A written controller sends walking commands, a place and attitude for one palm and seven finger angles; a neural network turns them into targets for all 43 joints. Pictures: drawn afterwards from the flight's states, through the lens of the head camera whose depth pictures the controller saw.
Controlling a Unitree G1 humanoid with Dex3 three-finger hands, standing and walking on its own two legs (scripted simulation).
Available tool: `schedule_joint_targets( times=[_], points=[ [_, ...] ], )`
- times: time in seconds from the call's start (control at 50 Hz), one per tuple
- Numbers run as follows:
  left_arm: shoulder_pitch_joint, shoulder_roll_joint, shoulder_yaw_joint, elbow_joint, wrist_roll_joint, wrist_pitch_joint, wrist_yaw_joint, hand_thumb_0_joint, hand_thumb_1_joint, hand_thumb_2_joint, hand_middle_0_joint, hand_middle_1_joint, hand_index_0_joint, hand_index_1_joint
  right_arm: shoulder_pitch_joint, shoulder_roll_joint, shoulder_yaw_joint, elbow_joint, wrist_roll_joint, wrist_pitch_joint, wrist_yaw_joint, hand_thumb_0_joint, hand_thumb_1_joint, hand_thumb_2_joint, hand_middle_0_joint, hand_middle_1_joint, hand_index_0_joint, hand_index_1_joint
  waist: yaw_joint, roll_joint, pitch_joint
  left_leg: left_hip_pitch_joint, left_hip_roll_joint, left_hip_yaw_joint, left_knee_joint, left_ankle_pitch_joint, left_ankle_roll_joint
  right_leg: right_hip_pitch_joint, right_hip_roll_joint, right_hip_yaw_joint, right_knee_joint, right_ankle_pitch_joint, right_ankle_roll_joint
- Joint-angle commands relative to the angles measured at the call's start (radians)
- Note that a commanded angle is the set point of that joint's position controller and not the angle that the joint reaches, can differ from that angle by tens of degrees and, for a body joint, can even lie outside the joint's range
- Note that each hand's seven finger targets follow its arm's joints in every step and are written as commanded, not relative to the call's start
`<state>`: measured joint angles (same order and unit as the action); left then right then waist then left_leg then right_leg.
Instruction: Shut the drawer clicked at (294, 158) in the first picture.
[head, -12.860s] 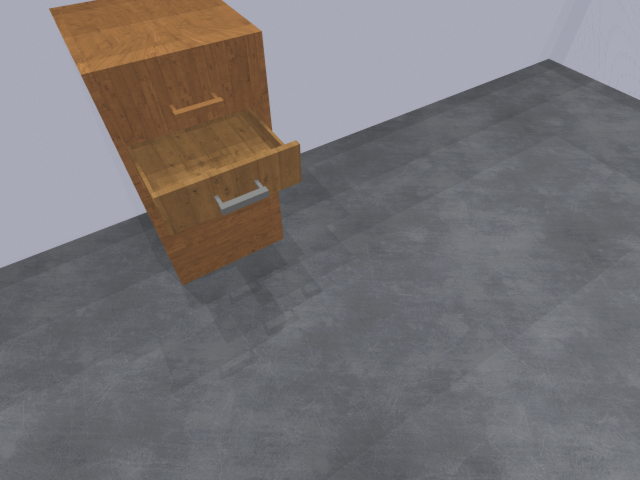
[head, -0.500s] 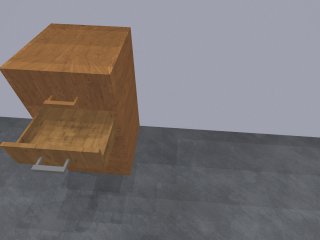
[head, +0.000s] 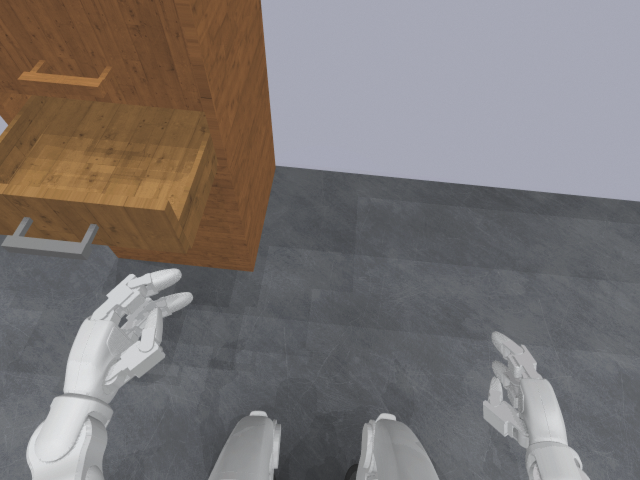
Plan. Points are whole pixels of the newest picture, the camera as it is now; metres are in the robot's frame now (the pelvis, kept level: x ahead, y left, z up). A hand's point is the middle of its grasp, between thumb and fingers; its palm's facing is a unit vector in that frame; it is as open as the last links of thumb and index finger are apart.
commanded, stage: raise the hand and make a fist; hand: left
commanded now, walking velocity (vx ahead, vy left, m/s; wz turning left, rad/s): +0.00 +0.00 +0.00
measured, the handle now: (53, 237) +0.45 +0.47 -0.09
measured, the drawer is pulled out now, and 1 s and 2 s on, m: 0.22 0.18 0.12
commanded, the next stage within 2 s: bring the fist close to the handle in 1.46 s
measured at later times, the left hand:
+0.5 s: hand (182, 248) +0.38 +0.21 +0.02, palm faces -0.04 -1.00 -0.02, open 3.5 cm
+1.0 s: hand (202, 189) +0.49 +0.21 +0.01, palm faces -0.03 -1.00 -0.02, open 3.2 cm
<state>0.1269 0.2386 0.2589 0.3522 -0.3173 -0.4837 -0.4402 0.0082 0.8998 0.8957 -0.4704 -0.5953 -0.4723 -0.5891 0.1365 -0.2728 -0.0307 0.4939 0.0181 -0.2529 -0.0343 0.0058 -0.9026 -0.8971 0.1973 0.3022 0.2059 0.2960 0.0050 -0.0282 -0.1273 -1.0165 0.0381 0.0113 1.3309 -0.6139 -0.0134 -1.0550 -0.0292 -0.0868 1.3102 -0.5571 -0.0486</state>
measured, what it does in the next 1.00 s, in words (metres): stands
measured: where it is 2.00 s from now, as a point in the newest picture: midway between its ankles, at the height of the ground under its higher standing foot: outside the picture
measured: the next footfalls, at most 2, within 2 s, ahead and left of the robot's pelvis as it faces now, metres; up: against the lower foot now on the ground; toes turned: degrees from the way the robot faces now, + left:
none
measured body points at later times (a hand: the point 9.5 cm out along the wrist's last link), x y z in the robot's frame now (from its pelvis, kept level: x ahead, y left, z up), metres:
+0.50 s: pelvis -0.01 +0.02 +0.00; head +0.12 +0.04 +0.43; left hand +0.38 +0.27 +0.02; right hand +0.10 -0.25 -0.11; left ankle +0.02 +0.13 -0.62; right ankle +0.04 -0.10 -0.62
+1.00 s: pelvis -0.02 +0.03 -0.03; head +0.14 +0.06 +0.39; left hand +0.49 +0.27 +0.02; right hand +0.04 -0.24 -0.14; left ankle +0.02 +0.13 -0.62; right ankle +0.04 -0.10 -0.62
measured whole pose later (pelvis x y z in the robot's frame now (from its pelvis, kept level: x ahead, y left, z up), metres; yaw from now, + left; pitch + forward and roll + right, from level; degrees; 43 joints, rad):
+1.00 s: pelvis -0.02 +0.03 -0.03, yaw -1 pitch +28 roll -4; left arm -0.87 0.47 0.38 1.14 -0.08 -0.49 -0.26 0.01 0.90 0.90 -1.38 -1.58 -1.38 -1.57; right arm 0.28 -0.26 0.05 0.62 -0.03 0.00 -0.02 0.00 -0.90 -0.90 0.20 0.30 0.21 0.30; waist -0.16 0.02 -0.15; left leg -1.33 0.03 0.01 1.43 -0.59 0.04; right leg -1.33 -0.04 -0.09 1.34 -0.50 0.00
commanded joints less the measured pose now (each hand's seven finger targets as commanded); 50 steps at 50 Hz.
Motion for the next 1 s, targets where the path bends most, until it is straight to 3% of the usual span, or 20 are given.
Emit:
schedule_joint_targets(
  times=[0.0,0.04,0.12,0.22,0.26,0.32,0.36,0.38,0.44,0.5,0.54,0.58,0.64,0.72,0.76,0.84,0.9,0.94,0.96,0.98],
  points=[
    [-0.237,0.192,0.075,-0.459,0.003,-0.057,0.084,0.0,0.9,0.9,-0.66,-0.798,-0.66,-0.798,0.067,-0.108,-0.042,-0.087,-0.002,-0.039,-0.023,0.0,-0.9,-0.9,0.2,0.3,0.2,0.3,-0.031,0.123,-0.426,0.13,-0.03,-0.017,-0.148,0.421,0.046,0.308,0.025,0.126,-0.211,0.365,0.035],
    [-0.249,0.183,0.047,-0.436,0.016,-0.053,0.091,0.0,0.9,0.9,-0.7,-0.842,-0.7,-0.842,0.083,-0.121,-0.039,-0.046,-0.011,-0.043,-0.026,0.0,-0.9,-0.9,0.2,0.3,0.2,0.3,-0.052,0.113,-0.422,0.137,-0.024,-0.035,-0.133,0.454,0.043,0.252,0.031,0.094,-0.184,0.402,0.033],
    [-0.314,0.178,0.026,-0.229,0.02,0.017,0.056,0.0,0.9,0.9,-0.78,-0.928,-0.78,-0.928,0.091,-0.14,-0.027,-0.006,0.0,-0.026,-0.034,0.0,-0.9,-0.9,0.2,0.3,0.2,0.3,-0.079,0.043,-0.355,0.037,-0.027,-0.045,-0.123,0.356,0.041,0.204,0.034,0.088,-0.191,0.305,0.035],
    [-0.469,0.222,0.062,-0.137,0.022,0.091,0.066,0.0,0.9,0.9,-0.88,-1.037,-0.88,-1.037,0.107,-0.142,-0.024,-0.012,0.004,0.001,-0.037,0.0,-0.9,-0.9,0.2,0.3,0.2,0.3,-0.044,0.072,-0.439,0.059,-0.03,-0.044,-0.161,0.338,0.039,0.224,0.026,0.079,-0.197,0.259,0.031],
    [-0.485,0.257,0.106,-0.106,0.028,0.086,0.089,0.0,0.9,0.9,-0.92,-1.08,-0.92,-1.08,0.121,-0.138,-0.026,-0.013,0.002,0.018,-0.031,0.0,-0.9,-0.9,0.2,0.3,0.2,0.3,-0.026,0.052,-0.468,0.063,-0.029,-0.041,-0.174,0.355,0.037,0.253,0.025,0.081,-0.2,0.277,0.032],
    [-0.564,0.282,0.126,-0.049,0.046,0.06,0.128,0.0,0.9,0.9,-0.98,-1.145,-0.98,-1.145,0.139,-0.138,-0.025,-0.006,-0.002,0.039,-0.025,0.0,-0.9,-0.9,0.2,0.3,0.2,0.3,-0.03,0.042,-0.473,0.052,-0.029,-0.038,-0.178,0.352,0.037,0.249,0.029,0.075,-0.19,0.275,0.031],
    [-0.571,0.262,0.105,-0.022,0.069,0.038,0.145,0.0,0.9,0.9,-1.02,-1.188,-1.02,-1.188,0.153,-0.136,-0.026,-0.007,-0.005,0.055,-0.014,0.0,-0.9,-0.9,0.2,0.3,0.2,0.3,-0.028,0.085,-0.468,0.084,-0.028,-0.038,-0.201,0.366,0.032,0.223,0.028,0.064,-0.186,0.285,0.028],
    [-0.592,0.228,0.073,0.008,0.073,0.032,0.151,0.0,0.9,0.9,-1.04,-1.21,-1.04,-1.21,0.157,-0.138,-0.028,-0.002,-0.004,0.062,-0.01,0.0,-0.9,-0.9,0.2,0.3,0.2,0.3,-0.047,0.074,-0.437,0.085,-0.028,-0.038,-0.203,0.348,0.032,0.196,0.029,0.059,-0.194,0.271,0.031],
    [-0.698,0.293,0.111,0.099,0.099,0.013,0.167,0.0,0.9,0.9,-1.1,-1.275,-1.1,-1.275,0.179,-0.155,-0.029,0.011,-0.006,0.09,-0.01,0.0,-0.9,-0.9,0.2,0.3,0.2,0.3,-0.063,0.047,-0.403,0.046,-0.027,-0.04,-0.206,0.29,0.035,0.168,0.031,0.061,-0.201,0.213,0.031],
    [-0.808,0.282,0.092,0.157,0.11,-0.012,0.17,0.0,0.9,0.9,-1.16,-1.34,-1.16,-1.34,0.193,-0.159,-0.029,0.022,-0.008,0.107,-0.011,0.0,-0.9,-0.9,0.2,0.3,0.2,0.3,-0.085,0.075,-0.402,0.061,-0.028,-0.042,-0.207,0.274,0.035,0.135,0.029,0.06,-0.204,0.197,0.03],
    [-0.91,0.32,0.108,0.154,0.124,-0.046,0.176,0.0,0.9,0.9,-1.2,-1.383,-1.2,-1.383,0.208,-0.166,-0.033,0.036,-0.014,0.113,-0.013,0.0,-0.9,-0.9,0.2,0.3,0.2,0.3,-0.086,0.124,-0.463,0.119,-0.024,-0.056,-0.204,0.32,0.03,0.109,0.03,0.053,-0.183,0.22,0.023],
    [-0.934,0.278,0.076,0.206,0.128,-0.06,0.177,0.0,0.9,0.9,-1.24,-1.427,-1.24,-1.427,0.217,-0.166,-0.034,0.046,-0.018,0.121,-0.006,0.0,-0.9,-0.9,0.2,0.3,0.2,0.3,-0.098,0.142,-0.466,0.155,-0.022,-0.065,-0.201,0.347,0.023,0.069,0.03,0.043,-0.176,0.228,0.022],
    [-1.047,0.321,0.1,0.309,0.145,-0.075,0.183,0.0,0.9,0.9,-1.3,-1.492,-1.3,-1.492,0.235,-0.178,-0.032,0.071,-0.024,0.139,-0.005,0.0,-0.9,-0.9,0.2,0.3,0.2,0.3,-0.12,0.129,-0.455,0.136,-0.022,-0.076,-0.185,0.331,0.025,0.033,0.033,0.042,-0.167,0.213,0.023],
    [-1.129,0.365,0.133,0.425,0.162,-0.08,0.182,0.0,0.9,0.9,-1.38,-1.578,-1.38,-1.578,0.26,-0.186,-0.027,0.075,-0.032,0.169,0.002,0.0,-0.9,-0.9,0.2,0.3,0.2,0.3,-0.128,0.133,-0.473,0.126,-0.024,-0.087,-0.168,0.354,0.028,0.012,0.035,0.036,-0.148,0.226,0.019],
    [-1.198,0.357,0.118,0.47,0.175,-0.082,0.18,0.0,0.9,0.9,-1.4,-1.6,-1.4,-1.6,0.265,-0.184,-0.025,0.079,-0.035,0.184,0.005,0.0,-0.9,-0.9,0.2,0.3,0.2,0.3,-0.145,0.151,-0.487,0.128,-0.023,-0.086,-0.155,0.353,0.028,-0.012,0.033,0.039,-0.144,0.226,0.022],
    [-1.342,0.442,0.162,0.556,0.195,-0.078,0.186,0.0,0.9,0.9,-1.4,-1.6,-1.4,-1.6,0.288,-0.194,-0.012,0.084,-0.04,0.212,0.002,0.0,-0.9,-0.9,0.2,0.3,0.2,0.3,-0.181,0.107,-0.481,0.052,-0.023,-0.091,-0.122,0.32,0.04,-0.023,0.038,0.043,-0.13,0.213,0.028],
    [-1.392,0.46,0.165,0.606,0.209,-0.06,0.184,0.0,0.9,0.9,-1.4,-1.6,-1.4,-1.6,0.302,-0.198,-0.007,0.079,-0.045,0.229,0.0,0.0,-0.9,-0.9,0.2,0.3,0.2,0.3,-0.195,0.114,-0.497,0.03,-0.025,-0.093,-0.104,0.304,0.044,-0.042,0.038,0.044,-0.124,0.202,0.028],
    [-1.469,0.483,0.163,0.596,0.222,-0.062,0.186,0.0,0.9,0.9,-1.4,-1.6,-1.4,-1.6,0.31,-0.2,-0.002,0.079,-0.05,0.237,0.001,0.0,-0.9,-0.9,0.2,0.3,0.2,0.3,-0.201,0.18,-0.536,0.059,-0.024,-0.104,-0.094,0.33,0.039,-0.074,0.039,0.041,-0.105,0.207,0.024],
    [-1.465,0.457,0.144,0.623,0.227,-0.055,0.187,0.0,0.9,0.9,-1.4,-1.6,-1.4,-1.6,0.316,-0.198,-0.002,0.08,-0.052,0.242,0.006,0.0,-0.9,-0.9,0.2,0.3,0.2,0.3,-0.207,0.196,-0.545,0.075,-0.023,-0.111,-0.092,0.335,0.036,-0.096,0.041,0.037,-0.103,0.205,0.022],
    [-1.472,0.483,0.165,0.661,0.227,-0.045,0.19,0.0,0.9,0.9,-1.4,-1.6,-1.4,-1.6,0.322,-0.204,0.002,0.082,-0.054,0.248,0.006,0.0,-0.9,-0.9,0.2,0.3,0.2,0.3,-0.218,0.156,-0.517,0.042,-0.019,-0.111,-0.085,0.316,0.04,-0.101,0.043,0.036,-0.106,0.197,0.025]
  ],
)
